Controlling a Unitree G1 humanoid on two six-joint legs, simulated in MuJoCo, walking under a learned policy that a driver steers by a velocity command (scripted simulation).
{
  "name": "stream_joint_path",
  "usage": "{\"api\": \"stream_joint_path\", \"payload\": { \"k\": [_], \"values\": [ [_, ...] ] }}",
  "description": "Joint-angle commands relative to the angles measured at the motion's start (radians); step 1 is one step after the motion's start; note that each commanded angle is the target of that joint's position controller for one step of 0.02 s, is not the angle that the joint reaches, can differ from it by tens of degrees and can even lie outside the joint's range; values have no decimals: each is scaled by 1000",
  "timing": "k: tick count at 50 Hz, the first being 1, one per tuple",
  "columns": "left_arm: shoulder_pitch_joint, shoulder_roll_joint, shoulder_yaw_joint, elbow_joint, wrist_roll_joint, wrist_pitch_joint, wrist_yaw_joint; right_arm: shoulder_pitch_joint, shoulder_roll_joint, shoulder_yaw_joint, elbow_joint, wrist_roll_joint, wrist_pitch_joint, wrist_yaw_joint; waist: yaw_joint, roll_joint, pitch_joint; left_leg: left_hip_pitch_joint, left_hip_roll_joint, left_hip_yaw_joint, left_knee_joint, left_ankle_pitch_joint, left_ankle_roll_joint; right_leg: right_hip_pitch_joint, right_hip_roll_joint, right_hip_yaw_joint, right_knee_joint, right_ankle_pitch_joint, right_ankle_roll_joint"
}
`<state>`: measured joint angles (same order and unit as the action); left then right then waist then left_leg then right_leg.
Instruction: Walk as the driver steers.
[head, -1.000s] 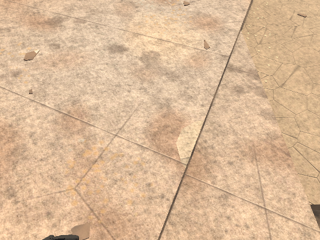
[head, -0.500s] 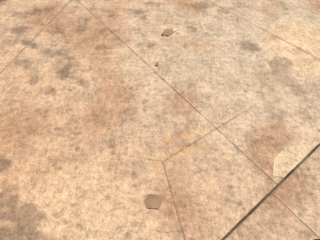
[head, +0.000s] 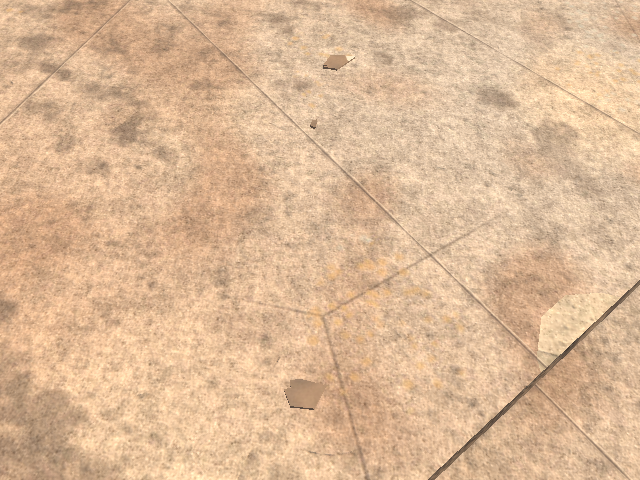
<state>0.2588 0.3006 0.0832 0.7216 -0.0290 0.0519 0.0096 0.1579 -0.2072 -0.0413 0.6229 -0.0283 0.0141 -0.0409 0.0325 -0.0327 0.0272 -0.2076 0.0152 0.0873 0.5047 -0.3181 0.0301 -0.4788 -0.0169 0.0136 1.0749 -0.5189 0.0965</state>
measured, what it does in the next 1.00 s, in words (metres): climbs: right foot, then left foot 0.08 m higher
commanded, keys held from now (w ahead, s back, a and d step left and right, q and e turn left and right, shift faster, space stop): e+shift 0.04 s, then w+e+shift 0.34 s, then w+shift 0.10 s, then w+q+shift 0.52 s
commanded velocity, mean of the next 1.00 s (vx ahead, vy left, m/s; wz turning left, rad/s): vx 0.73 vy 0.00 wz -0.18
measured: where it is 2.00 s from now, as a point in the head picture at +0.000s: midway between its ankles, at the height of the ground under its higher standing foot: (393, 159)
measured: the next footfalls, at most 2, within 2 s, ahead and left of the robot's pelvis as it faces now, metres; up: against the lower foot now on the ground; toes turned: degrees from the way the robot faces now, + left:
right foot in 0.32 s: +0.05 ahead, -0.18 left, +0.00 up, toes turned -24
left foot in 0.76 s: +0.55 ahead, -0.27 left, +0.08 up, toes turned -18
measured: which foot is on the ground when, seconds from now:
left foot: down 0.00-0.32, up 0.34-0.74, down 0.76-1.00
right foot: up 0.00-0.30, down 0.32-0.80, up 0.82-1.00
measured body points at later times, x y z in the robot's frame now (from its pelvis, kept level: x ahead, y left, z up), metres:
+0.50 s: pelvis +0.12 -0.14 +0.00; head +0.13 -0.17 +0.45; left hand +0.29 +0.10 -0.10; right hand +0.16 -0.44 -0.11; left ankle +0.17 +0.00 -0.62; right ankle +0.01 -0.17 -0.74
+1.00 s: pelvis +0.51 -0.31 +0.05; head +0.52 -0.33 +0.50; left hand +0.81 -0.19 +0.02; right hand +0.42 -0.58 -0.09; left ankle +0.50 -0.26 -0.66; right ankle +0.54 -0.48 -0.63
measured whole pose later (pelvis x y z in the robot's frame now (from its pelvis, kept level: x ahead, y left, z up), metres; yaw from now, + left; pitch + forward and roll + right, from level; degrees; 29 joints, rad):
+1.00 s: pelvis +0.51 -0.31 +0.05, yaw -10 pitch +1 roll +2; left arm -0.02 0.22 -0.05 0.52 0.03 -0.07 -0.02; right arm 0.44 -0.27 -0.05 0.89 -0.04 -0.05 -0.04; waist -0.09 -0.01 0.01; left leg -0.34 -0.21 -0.04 0.73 -0.47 0.26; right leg -0.59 -0.06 0.11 0.99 -0.27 0.06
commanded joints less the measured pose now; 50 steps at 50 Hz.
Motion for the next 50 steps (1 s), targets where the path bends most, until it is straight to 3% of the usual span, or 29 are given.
{"api": "stream_joint_path", "payload": {
  "k": [1,2,3,7,8,9,13,14,15,16,17,18,19,21,24,30,32,34,35,36,38,39,40,41,42,43,44,47,50],
  "values": [
    [-51,57,23,-104,2,9,7,-48,-154,-54,-70,6,-11,-17,-30,150,-26,119,298,-148,-157,532,196,-192,-55,15,97,62,44],
    [-71,44,17,-120,5,11,1,-47,-158,-57,-66,5,-7,-20,-37,149,-35,130,292,-114,-151,531,191,-179,-60,-7,42,95,49],
    [-40,42,14,-100,80,20,-40,78,-128,-42,-36,-18,-2,-8,-75,115,-65,159,276,-68,-172,390,170,-117,-32,-71,-25,90,5],
    [-175,70,18,-183,50,28,-116,92,-229,-75,-32,-29,-35,27,-111,204,-27,144,341,-119,-313,-272,111,-77,-54,-98,-222,97,-87],
    [-185,52,12,-204,-45,-2,-80,59,-279,-96,-23,56,-52,16,-89,183,-5,155,376,-166,-336,-265,139,-114,-95,-58,-223,66,-102],
    [-181,47,2,-207,-44,-15,-66,64,-276,-97,-15,64,-60,16,-80,149,11,197,411,-170,-349,-257,144,-149,-111,-50,-236,42,-119],
    [-149,52,-3,-204,-17,-22,-53,65,-282,-107,20,52,-68,42,-53,113,33,223,409,-57,-327,-211,119,-95,-117,-99,-294,25,-168],
    [-134,78,3,-187,83,-3,-85,73,-246,-89,26,-36,-51,56,-53,145,-10,174,352,72,-265,-225,56,57,-29,-204,-421,86,-191],
    [-31,76,16,-140,81,-10,-84,54,-242,-85,35,-24,-41,63,13,100,-39,53,280,162,-73,-52,27,275,51,-270,-478,168,-200],
    [189,129,46,-50,69,-23,-64,46,-220,-71,32,-17,-38,63,122,-59,-121,-75,188,236,315,216,2,516,114,-211,-506,98,-231],
    [316,265,73,-34,50,-28,-48,-70,-119,-37,-64,-6,-44,66,186,-373,-89,-499,63,222,704,-141,-60,661,-152,320,-724,-163,-337],
    [245,283,61,-92,46,-38,-47,-203,-131,-34,-146,-37,-62,69,178,-302,-56,-799,-38,-40,896,-237,-80,683,-247,725,-905,-157,-411],
    [211,254,53,-95,53,-42,-40,-202,-165,-35,-152,-37,-75,74,149,-150,-6,-877,33,-107,937,-161,-70,692,-298,665,-881,-65,-422],
    [185,190,29,-77,62,-59,-25,-55,-195,-31,-73,-33,-92,78,50,0,-6,-761,106,-102,850,-13,-52,598,-234,459,-840,52,-377],
    [139,124,-10,-54,43,-106,-24,-4,-182,-19,-34,-43,-58,91,-15,-35,43,-693,107,-69,829,72,-56,461,-139,325,-914,184,-343],
    [261,95,-30,50,60,-148,-22,-177,-120,25,-102,9,-35,74,-23,-26,126,-898,91,-5,917,-6,29,520,-126,77,-975,677,-283],
    [260,90,-37,80,63,-152,-9,-179,-85,47,-115,10,-28,74,-50,11,132,-874,82,-14,860,7,84,549,-150,-18,-1012,835,-246],
    [209,88,-51,76,54,-152,-5,-153,-76,64,-92,17,-26,83,-70,49,105,-614,2,104,646,79,123,459,-114,-137,-1027,1222,-198],
    [210,115,-47,75,58,-156,2,-128,-78,66,-76,11,-27,86,-78,1,46,-468,-35,137,591,118,137,475,-153,-138,-984,1564,-193],
    [204,145,-38,85,68,-153,16,-69,-87,64,-52,14,-23,82,-111,-55,-4,-374,-66,134,551,131,148,529,-190,-138,-906,1794,-176],
    [118,221,0,70,94,-123,33,256,-178,25,59,21,-12,69,-263,-141,-166,-114,-155,86,486,24,164,615,-213,-126,-518,2044,-156],
    [169,181,-1,36,58,-113,23,353,-248,-10,124,25,-26,59,-262,35,-183,130,-193,35,447,1,226,378,-150,-121,-188,2013,-118],
    [72,200,0,5,10,-118,6,520,-279,-50,180,20,-35,56,-396,185,-225,424,-98,-153,219,72,354,53,-5,-134,366,1431,-50],
    [-45,90,-36,-47,15,-154,-24,473,-291,-56,229,24,-33,36,-321,440,-269,492,90,-570,0,58,422,-225,189,-72,710,168,-28],
    [-64,26,-71,-103,50,-172,-36,311,-250,-50,187,13,-32,21,-188,181,-239,262,115,-798,-111,-109,403,-171,116,80,641,224,-78],
    [-107,20,-78,-128,64,-172,-47,245,-202,-44,181,2,-37,11,-142,9,-139,60,115,-826,-115,-183,358,-136,58,132,553,227,-101],
    [-131,0,-87,-148,71,-165,-49,222,-166,-37,191,-17,-44,2,-92,-61,-30,-125,81,-782,-100,-150,324,-123,25,146,455,175,-117],
    [-106,5,-98,-190,83,-113,-31,13,-180,-28,117,-29,-88,-7,44,-29,6,-497,-3,-478,-80,72,269,84,-37,99,110,75,-65],
    [-84,-15,-119,-206,22,-98,-30,7,-199,-36,129,-11,-113,-3,48,59,-43,-664,-108,-320,-47,5,222,472,-17,-39,-327,452,21]
  ]
}}
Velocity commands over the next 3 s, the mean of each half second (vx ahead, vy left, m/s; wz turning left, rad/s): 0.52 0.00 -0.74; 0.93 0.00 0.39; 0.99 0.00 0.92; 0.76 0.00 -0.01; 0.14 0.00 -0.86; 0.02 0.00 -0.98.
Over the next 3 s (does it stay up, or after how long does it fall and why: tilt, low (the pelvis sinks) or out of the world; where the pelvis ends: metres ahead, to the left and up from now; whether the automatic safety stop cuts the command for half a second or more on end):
stays up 1.52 -0.15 0.09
